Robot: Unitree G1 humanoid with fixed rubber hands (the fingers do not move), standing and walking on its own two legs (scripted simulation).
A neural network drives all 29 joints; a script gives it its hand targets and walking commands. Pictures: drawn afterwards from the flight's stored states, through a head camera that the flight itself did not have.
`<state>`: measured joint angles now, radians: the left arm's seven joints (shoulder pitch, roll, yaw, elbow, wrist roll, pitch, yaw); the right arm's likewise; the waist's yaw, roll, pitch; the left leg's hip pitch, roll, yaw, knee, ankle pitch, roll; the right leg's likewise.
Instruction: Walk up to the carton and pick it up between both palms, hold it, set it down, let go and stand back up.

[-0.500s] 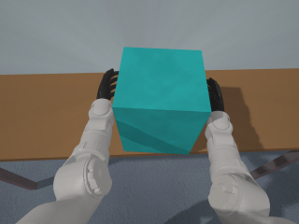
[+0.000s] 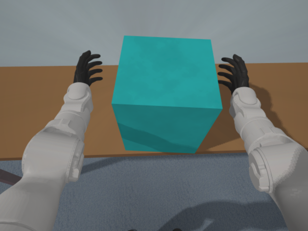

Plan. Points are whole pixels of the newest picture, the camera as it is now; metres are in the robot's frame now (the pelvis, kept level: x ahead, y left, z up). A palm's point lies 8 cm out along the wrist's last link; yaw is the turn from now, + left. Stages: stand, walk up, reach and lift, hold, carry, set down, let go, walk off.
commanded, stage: set down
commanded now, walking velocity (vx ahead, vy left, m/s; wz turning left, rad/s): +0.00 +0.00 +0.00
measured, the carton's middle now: (163, 101) +0.45 +0.01 +0.03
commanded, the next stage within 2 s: none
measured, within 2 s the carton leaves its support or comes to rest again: neither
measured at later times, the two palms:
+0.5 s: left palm (72, 51) +0.46 +0.20 +0.18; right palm (255, 64) +0.45 -0.18 +0.17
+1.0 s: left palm (70, 53) +0.45 +0.20 +0.19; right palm (265, 65) +0.44 -0.20 +0.18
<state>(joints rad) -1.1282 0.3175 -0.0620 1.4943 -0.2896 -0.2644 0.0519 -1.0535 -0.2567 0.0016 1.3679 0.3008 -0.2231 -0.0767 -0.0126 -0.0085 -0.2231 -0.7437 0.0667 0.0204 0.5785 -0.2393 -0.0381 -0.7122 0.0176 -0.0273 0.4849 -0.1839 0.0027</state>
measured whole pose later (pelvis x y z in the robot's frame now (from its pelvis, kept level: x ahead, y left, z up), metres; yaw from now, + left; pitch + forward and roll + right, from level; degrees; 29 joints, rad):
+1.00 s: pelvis -0.01 -0.01 +0.02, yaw +1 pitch +9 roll -1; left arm -1.11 0.38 -0.01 1.15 -0.24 0.19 0.01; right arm -1.06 -0.30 0.07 1.11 0.41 0.17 -0.15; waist -0.03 -0.01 -0.10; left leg -0.38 0.06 0.02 0.39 -0.16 -0.04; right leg -0.36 0.02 -0.04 0.33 -0.12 -0.01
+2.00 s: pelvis -0.01 +0.00 +0.02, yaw +1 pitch +0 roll -1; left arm -0.27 0.25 0.03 0.50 -0.18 0.07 -0.01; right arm -0.24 -0.18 -0.01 0.54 0.25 -0.05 -0.09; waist 0.01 -0.01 0.02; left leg -0.18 0.04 0.03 0.38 -0.20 -0.02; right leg -0.17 0.00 -0.02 0.34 -0.17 0.00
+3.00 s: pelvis +0.01 +0.00 +0.02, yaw +0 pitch -4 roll +0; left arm 0.13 0.23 -0.02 0.53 -0.11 -0.08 0.01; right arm 0.13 -0.15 -0.01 0.65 0.09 -0.23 -0.02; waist 0.03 -0.02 0.07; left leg -0.06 0.04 0.04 0.36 -0.22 -0.02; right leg -0.07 0.00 -0.01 0.35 -0.21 0.00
